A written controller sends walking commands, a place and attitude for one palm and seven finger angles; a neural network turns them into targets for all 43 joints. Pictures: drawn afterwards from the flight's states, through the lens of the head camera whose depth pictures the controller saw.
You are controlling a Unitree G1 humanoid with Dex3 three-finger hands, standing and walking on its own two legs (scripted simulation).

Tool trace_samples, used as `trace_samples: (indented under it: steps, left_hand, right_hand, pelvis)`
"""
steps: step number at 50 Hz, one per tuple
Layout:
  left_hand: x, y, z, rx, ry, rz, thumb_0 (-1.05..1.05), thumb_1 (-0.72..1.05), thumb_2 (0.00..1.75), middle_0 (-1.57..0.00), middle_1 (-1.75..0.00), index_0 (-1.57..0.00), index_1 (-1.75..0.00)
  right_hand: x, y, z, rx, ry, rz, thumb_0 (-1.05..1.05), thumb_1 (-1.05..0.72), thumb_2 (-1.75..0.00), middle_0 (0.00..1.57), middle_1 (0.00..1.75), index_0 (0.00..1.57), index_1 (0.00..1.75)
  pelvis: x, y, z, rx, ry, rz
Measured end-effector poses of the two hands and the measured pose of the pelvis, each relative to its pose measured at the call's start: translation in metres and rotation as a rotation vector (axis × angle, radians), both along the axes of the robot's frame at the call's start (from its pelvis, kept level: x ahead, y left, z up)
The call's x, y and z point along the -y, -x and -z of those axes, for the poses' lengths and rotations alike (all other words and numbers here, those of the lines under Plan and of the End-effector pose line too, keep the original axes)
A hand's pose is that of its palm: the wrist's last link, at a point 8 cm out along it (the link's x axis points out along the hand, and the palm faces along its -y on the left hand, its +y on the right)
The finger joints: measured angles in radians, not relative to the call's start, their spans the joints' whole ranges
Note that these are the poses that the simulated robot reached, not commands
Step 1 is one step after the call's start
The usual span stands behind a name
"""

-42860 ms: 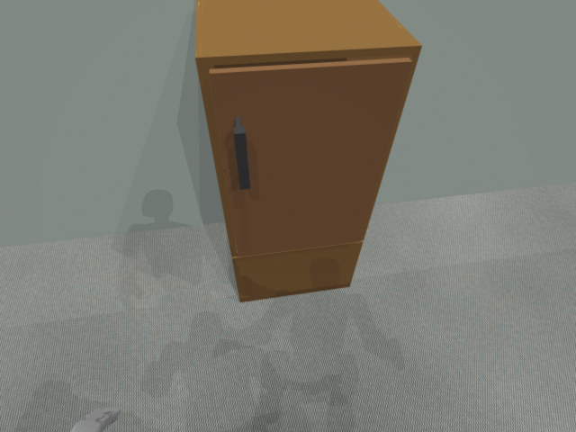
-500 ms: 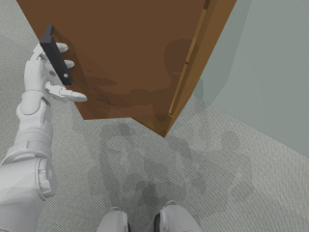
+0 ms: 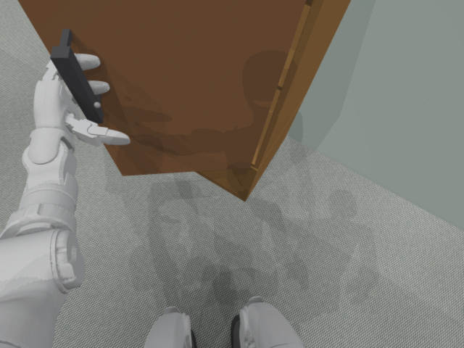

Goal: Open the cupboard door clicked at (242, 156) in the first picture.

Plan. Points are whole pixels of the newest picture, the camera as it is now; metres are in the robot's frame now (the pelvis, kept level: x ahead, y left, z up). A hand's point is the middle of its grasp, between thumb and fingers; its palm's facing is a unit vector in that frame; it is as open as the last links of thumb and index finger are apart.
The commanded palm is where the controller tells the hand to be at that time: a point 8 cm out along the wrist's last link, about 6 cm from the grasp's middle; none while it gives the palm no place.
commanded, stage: close the thumb around the handle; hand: left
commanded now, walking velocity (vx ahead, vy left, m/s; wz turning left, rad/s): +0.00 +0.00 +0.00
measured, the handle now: (82, 80) +0.55 +0.21 +0.07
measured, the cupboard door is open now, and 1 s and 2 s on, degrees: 38 40 82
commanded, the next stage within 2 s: pull the door open along its arc in 0.68 s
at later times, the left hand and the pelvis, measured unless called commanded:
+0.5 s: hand (96, 105) +0.51 +0.18 +0.06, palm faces +0.03 -1.00 -0.02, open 7.2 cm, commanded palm +0.48 +0.23 +0.06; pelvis +0.00 +0.01 +0.00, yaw +0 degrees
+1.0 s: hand (98, 111) +0.50 +0.18 +0.06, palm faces +0.03 -1.00 -0.01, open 5.7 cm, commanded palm +0.45 +0.23 +0.06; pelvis +0.01 +0.01 +0.01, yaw -1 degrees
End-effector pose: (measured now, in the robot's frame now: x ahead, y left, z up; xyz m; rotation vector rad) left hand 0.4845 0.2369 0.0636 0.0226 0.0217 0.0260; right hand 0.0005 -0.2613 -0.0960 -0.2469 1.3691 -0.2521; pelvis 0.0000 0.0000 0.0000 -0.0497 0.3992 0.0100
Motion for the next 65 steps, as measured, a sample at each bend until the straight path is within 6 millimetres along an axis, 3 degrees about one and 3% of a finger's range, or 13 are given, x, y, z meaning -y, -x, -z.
trace_samples:
  steps: [5,10,20,31,47,56,61,65]
  left_hand:
    - [-0.001,0.002,-0.002,0.009,0.010,0.001,-0.01,-0.45,0.32,-0.30,-1.20,-0.30,-1.20]
    - [-0.003,0.005,-0.003,0.002,0.006,0.001,-0.01,-0.29,0.39,-0.31,-1.22,-0.31,-1.22]
    - [-0.002,0.004,0.002,0.000,0.010,0.000,0.00,0.21,0.60,-0.35,-1.27,-0.35,-1.27]
    - [-0.001,-0.002,0.004,-0.006,0.009,0.001,0.01,0.74,0.83,-0.39,-1.33,-0.38,-1.33]
    - [0.001,0.002,0.004,-0.006,0.012,-0.008,0.01,0.74,0.83,-0.37,-1.35,-0.37,-1.34]
    - [0.008,0.040,0.004,0.004,0.012,0.007,0.01,0.72,0.75,-0.37,-1.35,-0.36,-1.35]
    - [0.018,0.081,0.004,0.012,0.013,0.044,0.01,0.70,0.72,-0.37,-1.35,-0.36,-1.35]
    - [0.034,0.117,0.004,0.022,0.072,-0.043,0.03,0.67,0.70,-0.37,-1.35,-0.37,-1.34]
  right_hand:
    - [-0.003,-0.002,-0.001,0.001,-0.009,0.006,0.01,-0.91,-0.90,0.21,0.30,0.20,0.30]
    - [-0.007,-0.007,-0.002,0.011,-0.014,0.004,0.01,-0.91,-0.90,0.21,0.30,0.20,0.30]
    - [-0.010,-0.015,0.001,0.019,-0.014,-0.018,0.00,-0.91,-0.90,0.21,0.30,0.20,0.30]
    - [-0.010,-0.010,0.002,0.002,-0.010,-0.010,0.00,-0.91,-0.90,0.21,0.30,0.20,0.30]
    - [-0.008,-0.003,-0.002,-0.004,-0.015,0.018,0.01,-0.91,-0.90,0.21,0.30,0.20,0.30]
    - [-0.012,-0.030,-0.009,0.077,-0.055,0.028,0.01,-0.91,-0.90,0.21,0.30,0.20,0.30]
    - [-0.013,-0.065,-0.016,0.183,-0.078,0.000,0.01,-0.91,-0.90,0.21,0.30,0.20,0.30]
    - [-0.015,-0.101,-0.023,0.293,-0.090,-0.051,0.01,-0.91,-0.90,0.21,0.30,0.20,0.30]
  pelvis:
    - [-0.002,-0.004,-0.002,0.005,0.000,0.007]
    - [-0.004,-0.006,-0.004,0.010,0.002,0.004]
    - [-0.007,-0.004,-0.002,0.008,0.005,-0.005]
    - [-0.008,-0.004,0.000,0.000,0.005,-0.001]
    - [-0.006,-0.007,-0.004,0.004,0.003,0.012]
    - [-0.005,-0.017,-0.015,0.037,-0.008,0.029]
    - [-0.004,-0.023,-0.022,0.067,-0.016,0.033]
    - [-0.003,-0.025,-0.025,0.090,-0.021,0.035]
